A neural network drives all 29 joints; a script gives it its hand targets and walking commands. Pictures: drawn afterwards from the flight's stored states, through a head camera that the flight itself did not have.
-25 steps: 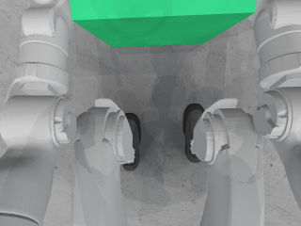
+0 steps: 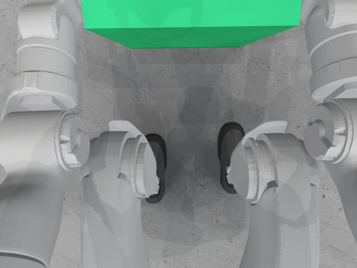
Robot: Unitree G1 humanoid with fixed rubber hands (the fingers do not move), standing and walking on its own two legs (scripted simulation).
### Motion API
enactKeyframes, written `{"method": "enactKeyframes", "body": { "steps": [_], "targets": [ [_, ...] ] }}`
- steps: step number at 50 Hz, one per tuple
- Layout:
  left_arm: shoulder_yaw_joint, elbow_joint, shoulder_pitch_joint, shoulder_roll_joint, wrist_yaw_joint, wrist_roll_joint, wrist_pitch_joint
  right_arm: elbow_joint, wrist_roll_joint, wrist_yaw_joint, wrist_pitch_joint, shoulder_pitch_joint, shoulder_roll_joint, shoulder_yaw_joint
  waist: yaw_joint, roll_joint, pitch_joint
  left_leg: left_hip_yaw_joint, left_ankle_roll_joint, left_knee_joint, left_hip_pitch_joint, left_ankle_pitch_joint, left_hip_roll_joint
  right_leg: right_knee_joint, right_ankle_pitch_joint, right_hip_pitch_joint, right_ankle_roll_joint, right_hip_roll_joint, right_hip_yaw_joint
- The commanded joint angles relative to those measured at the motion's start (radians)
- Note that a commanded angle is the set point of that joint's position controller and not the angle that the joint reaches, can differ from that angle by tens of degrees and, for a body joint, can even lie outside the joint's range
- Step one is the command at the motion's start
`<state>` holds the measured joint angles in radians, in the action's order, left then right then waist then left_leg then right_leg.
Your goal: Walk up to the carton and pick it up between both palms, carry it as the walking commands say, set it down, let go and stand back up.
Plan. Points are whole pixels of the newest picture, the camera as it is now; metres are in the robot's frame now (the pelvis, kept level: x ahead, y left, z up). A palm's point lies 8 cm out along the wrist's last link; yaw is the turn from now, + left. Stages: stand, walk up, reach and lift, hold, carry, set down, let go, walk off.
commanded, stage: set down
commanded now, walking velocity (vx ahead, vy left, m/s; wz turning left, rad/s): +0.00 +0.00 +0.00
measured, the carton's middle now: out of the picture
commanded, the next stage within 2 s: none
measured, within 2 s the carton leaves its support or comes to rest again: neither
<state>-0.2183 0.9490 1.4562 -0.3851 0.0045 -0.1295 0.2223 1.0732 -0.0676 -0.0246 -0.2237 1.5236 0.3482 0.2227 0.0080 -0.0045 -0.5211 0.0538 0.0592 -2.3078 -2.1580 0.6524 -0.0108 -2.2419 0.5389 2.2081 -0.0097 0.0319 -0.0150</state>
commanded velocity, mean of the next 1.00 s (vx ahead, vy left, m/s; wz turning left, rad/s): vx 0.00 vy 0.00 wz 0.00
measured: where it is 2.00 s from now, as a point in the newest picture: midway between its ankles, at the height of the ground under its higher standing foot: (192, 174)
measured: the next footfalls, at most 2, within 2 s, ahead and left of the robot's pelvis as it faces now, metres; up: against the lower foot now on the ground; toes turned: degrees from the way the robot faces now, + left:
none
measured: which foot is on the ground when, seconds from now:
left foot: down 0.00-1.00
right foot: down 0.00-1.00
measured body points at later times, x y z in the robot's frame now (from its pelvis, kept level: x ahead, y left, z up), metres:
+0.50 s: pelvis +0.01 +0.00 +0.00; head +0.38 +0.00 +0.24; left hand +0.57 +0.19 -0.17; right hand +0.57 -0.18 -0.18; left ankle +0.10 +0.10 -0.32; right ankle +0.13 -0.12 -0.32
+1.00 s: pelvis +0.01 +0.00 +0.01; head +0.38 +0.00 +0.24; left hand +0.58 +0.22 -0.15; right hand +0.58 -0.22 -0.15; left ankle +0.10 +0.10 -0.32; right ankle +0.13 -0.12 -0.32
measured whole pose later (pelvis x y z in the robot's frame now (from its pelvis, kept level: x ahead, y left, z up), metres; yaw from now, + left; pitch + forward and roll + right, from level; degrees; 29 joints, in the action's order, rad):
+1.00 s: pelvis +0.01 +0.00 +0.01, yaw +0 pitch +30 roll +0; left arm -0.06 0.92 1.44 -0.50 0.11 -0.30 0.20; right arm 0.86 -0.14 -0.12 -0.20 1.42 0.42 0.20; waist 0.01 0.00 -0.52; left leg 0.05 0.05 -2.29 -2.14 0.68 -0.01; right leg -2.24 0.56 2.20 -0.02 0.03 -0.01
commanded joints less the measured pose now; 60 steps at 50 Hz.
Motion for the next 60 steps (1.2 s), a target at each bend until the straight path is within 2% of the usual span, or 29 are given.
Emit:
{"method": "enactKeyframes", "body": {
  "steps": [1, 5, 6, 8, 13, 19, 21, 22, 26, 27, 28, 29, 32, 33, 34, 36, 40, 44, 45, 46, 48, 49, 51, 54, 55, 57, 58, 59, 60],
  "targets": [
    [0.330, -0.150, 0.638, 0.708, -0.203, -0.083, -0.029, -0.142, -0.121, 0.170, 0.047, 0.457, -0.744, -0.169, 0.020, -0.065, 1.186, -0.082, -0.038, 0.268, 0.472, -0.295, -0.064, 0.106, -0.240, -0.550, 0.051, 0.037, 0.068],
    [0.267, -0.091, 0.566, 0.548, -0.165, -0.055, -0.042, -0.171, -0.136, 0.129, 0.070, 0.465, -0.632, -0.174, -0.022, -0.020, 1.198, -0.075, -0.035, 0.260, 0.475, -0.297, -0.054, 0.101, -0.250, -0.604, 0.037, 0.026, 0.065],
    [0.293, -0.150, 0.612, 0.521, -0.156, -0.074, -0.053, -0.200, -0.134, 0.115, 0.081, 0.476, -0.583, -0.157, 0.020, -0.025, 1.246, -0.084, -0.040, 0.255, 0.504, -0.339, -0.058, 0.107, -0.288, -0.616, 0.039, 0.028, 0.061],
    [0.268, -0.114, 0.592, 0.429, -0.120, -0.051, -0.055, -0.122, -0.149, 0.094, 0.078, 0.442, -0.518, -0.146, -0.013, -0.041, 1.249, -0.074, -0.046, 0.274, 0.519, -0.311, -0.052, 0.110, -0.256, -0.621, 0.030, 0.019, 0.067],
    [0.168, -0.076, 0.500, -0.049, 0.031, -0.083, -0.111, -0.153, -0.134, -0.055, 0.140, 0.355, -0.005, -0.053, 0.030, -0.010, 1.401, -0.084, -0.066, 0.267, 0.571, -0.373, -0.050, 0.101, -0.323, -0.760, 0.018, 0.009, 0.079],
    [0.133, 0.023, 0.460, -0.196, 0.100, -0.086, -0.115, -0.044, -0.162, -0.105, 0.129, 0.329, 0.110, -0.052, -0.027, -0.035, 1.360, -0.085, -0.071, 0.282, 0.562, -0.379, -0.039, 0.131, -0.293, -0.666, 0.013, 0.005, 0.061],
    [0.123, -0.009, 0.463, -0.228, 0.101, -0.087, -0.122, -0.154, -0.178, -0.106, 0.148, 0.364, 0.125, -0.053, -0.037, -0.025, 1.437, -0.094, -0.061, 0.268, 0.588, -0.422, -0.032, 0.128, -0.346, -0.685, 0.010, 0.007, 0.057],
    [0.144, -0.012, 0.446, -0.222, 0.102, -0.107, -0.117, -0.149, -0.172, -0.112, 0.148, 0.338, 0.137, -0.052, 0.000, -0.009, 1.474, -0.108, -0.057, 0.264, 0.604, -0.451, -0.030, 0.118, -0.377, -0.692, 0.010, 0.003, 0.063],
    [0.160, -0.077, 0.408, -0.230, 0.106, -0.124, -0.130, -0.135, -0.148, -0.114, 0.157, 0.275, 0.165, -0.012, 0.027, -0.047, 1.560, -0.104, -0.069, 0.248, 0.678, -0.541, -0.033, 0.106, -0.420, -0.678, 0.017, -0.002, 0.063],
    [0.144, -0.039, 0.391, -0.239, 0.115, -0.103, -0.127, -0.090, -0.168, -0.111, 0.150, 0.255, 0.157, -0.043, -0.026, -0.049, 1.553, -0.108, -0.066, 0.253, 0.682, -0.560, -0.035, 0.105, -0.430, -0.675, 0.014, -0.001, 0.055],
    [0.147, -0.037, 0.396, -0.218, 0.118, -0.118, -0.127, -0.093, -0.144, -0.112, 0.158, 0.247, 0.201, -0.009, 0.035, -0.051, 1.544, -0.121, -0.075, 0.261, 0.705, -0.549, -0.029, 0.098, -0.398, -0.625, 0.015, -0.006, 0.074],
    [0.115, -0.137, 0.387, -0.269, 0.122, -0.103, -0.134, -0.160, -0.143, -0.112, 0.157, 0.259, 0.208, -0.009, -0.013, -0.039, 1.636, -0.109, -0.070, 0.235, 0.698, -0.609, -0.035, 0.092, -0.471, -0.698, 0.013, -0.005, 0.052],
    [0.105, -0.052, 0.336, -0.311, 0.120, -0.094, -0.138, -0.111, -0.153, -0.111, 0.160, 0.212, 0.213, -0.007, -0.005, -0.024, 1.643, -0.099, -0.064, 0.243, 0.656, -0.530, -0.015, 0.079, -0.450, -0.722, 0.002, -0.014, 0.061],
    [0.099, -0.068, 0.325, -0.305, 0.118, -0.085, -0.136, -0.102, -0.172, -0.108, 0.152, 0.197, 0.168, -0.037, -0.053, -0.033, 1.605, -0.088, -0.064, 0.245, 0.604, -0.534, -0.018, 0.083, -0.473, -0.740, 0.015, -0.015, 0.035],
    [0.115, -0.104, 0.358, -0.303, 0.118, -0.101, -0.142, -0.169, -0.151, -0.111, 0.161, 0.234, 0.229, -0.003, 0.005, -0.016, 1.637, -0.087, -0.064, 0.245, 0.606, -0.518, -0.022, 0.087, -0.472, -0.762, 0.012, -0.013, 0.053],
    [0.148, -0.081, 0.374, -0.281, 0.105, -0.149, -0.125, -0.210, -0.129, -0.117, 0.161, 0.296, 0.265, 0.001, 0.036, 0.001, 1.609, -0.098, -0.061, 0.257, 0.606, -0.493, -0.023, 0.101, -0.438, -0.734, 0.023, -0.020, 0.056],
    [0.135, -0.140, 0.392, -0.311, 0.112, -0.124, -0.115, -0.137, -0.191, -0.093, 0.126, 0.224, 0.220, -0.033, -0.024, -0.077, 1.596, -0.094, -0.070, 0.270, 0.684, -0.511, -0.003, 0.100, -0.383, -0.672, 0.022, -0.019, 0.065],
    [0.156, -0.263, 0.402, -0.307, 0.105, -0.170, -0.089, -0.344, -0.183, -0.103, 0.113, 0.245, 0.280, -0.001, 0.031, -0.036, 1.827, -0.107, -0.065, 0.287, 0.810, -0.572, -0.013, 0.116, -0.440, -0.776, 0.021, -0.023, 0.089],
    [0.158, -0.437, 0.422, -0.310, 0.115, -0.185, -0.080, -0.455, -0.192, -0.108, 0.096, 0.233, 0.291, -0.004, 0.019, -0.072, 2.012, -0.099, -0.072, 0.285, 0.947, -0.649, -0.026, 0.118, -0.481, -0.870, 0.028, -0.009, 0.086],
    [0.142, -0.439, 0.379, -0.329, 0.124, -0.157, -0.068, -0.432, -0.194, -0.103, 0.078, 0.183, 0.300, 0.007, -0.006, -0.117, 1.992, -0.102, -0.074, 0.294, 0.992, -0.675, -0.028, 0.121, -0.461, -0.787, 0.032, -0.007, 0.090],
    [0.139, -0.269, 0.334, -0.310, 0.122, -0.149, -0.031, -0.364, -0.210, -0.093, 0.031, 0.174, 0.245, -0.040, -0.038, -0.079, 1.888, -0.084, -0.067, 0.325, 0.918, -0.575, -0.015, 0.161, -0.371, -0.756, 0.024, -0.009, 0.095],
    [0.117, -0.401, 0.342, -0.329, 0.117, -0.168, -0.016, -0.507, -0.215, -0.091, 0.013, 0.205, 0.256, -0.059, -0.051, -0.028, 1.981, -0.086, -0.059, 0.334, 0.965, -0.594, -0.030, 0.176, -0.384, -0.823, 0.023, -0.007, 0.092],
    [0.069, -0.476, 0.346, -0.366, 0.119, -0.155, 0.011, -0.517, -0.197, -0.099, -0.024, 0.189, 0.280, -0.041, -0.051, -0.018, 2.090, -0.046, -0.060, 0.326, 0.919, -0.565, -0.039, 0.196, -0.430, -0.960, 0.020, -0.005, 0.052],
    [0.036, -0.464, 0.310, -0.415, 0.110, -0.149, 0.053, -0.641, -0.189, -0.121, -0.067, 0.152, 0.318, -0.003, -0.031, 0.015, 2.153, -0.042, -0.049, 0.353, 0.878, -0.540, -0.043, 0.227, -0.492, -1.070, 0.021, 0.010, 0.054],
    [0.019, -0.543, 0.275, -0.434, 0.110, -0.151, 0.069, -0.770, -0.218, -0.125, -0.079, 0.188, 0.327, -0.008, -0.070, 0.042, 2.263, -0.049, -0.037, 0.388, 0.897, -0.576, -0.052, 0.225, -0.572, -1.180, 0.016, 0.013, 0.048],
    [0.005, -0.457, 0.250, -0.419, 0.097, -0.145, 0.092, -0.632, -0.205, -0.122, -0.106, 0.147, 0.307, -0.003, -0.060, 0.053, 2.079, -0.053, -0.031, 0.421, 0.797, -0.504, -0.049, 0.262, -0.486, -1.103, 0.019, 0.014, 0.037],
    [0.009, -0.544, 0.256, -0.423, 0.098, -0.128, 0.097, -0.693, -0.207, -0.120, -0.122, 0.120, 0.272, -0.016, -0.078, 0.007, 2.181, -0.044, -0.037, 0.449, 0.906, -0.549, -0.054, 0.287, -0.495, -1.135, 0.015, 0.023, 0.047],
    [0.005, -0.505, 0.287, -0.432, 0.088, -0.134, 0.103, -0.681, -0.192, -0.120, -0.125, 0.162, 0.310, 0.015, -0.046, 0.014, 2.066, -0.051, -0.033, 0.449, 0.839, -0.518, -0.045, 0.306, -0.474, -1.057, 0.020, 0.016, 0.041],
    [-0.007, -0.618, 0.286, -0.411, 0.085, -0.137, 0.107, -0.807, -0.226, -0.123, -0.128, 0.163, 0.284, -0.021, -0.081, 0.009, 2.253, -0.041, -0.036, 0.463, 0.942, -0.573, -0.051, 0.327, -0.526, -1.196, 0.019, 0.019, 0.028]
  ]
}}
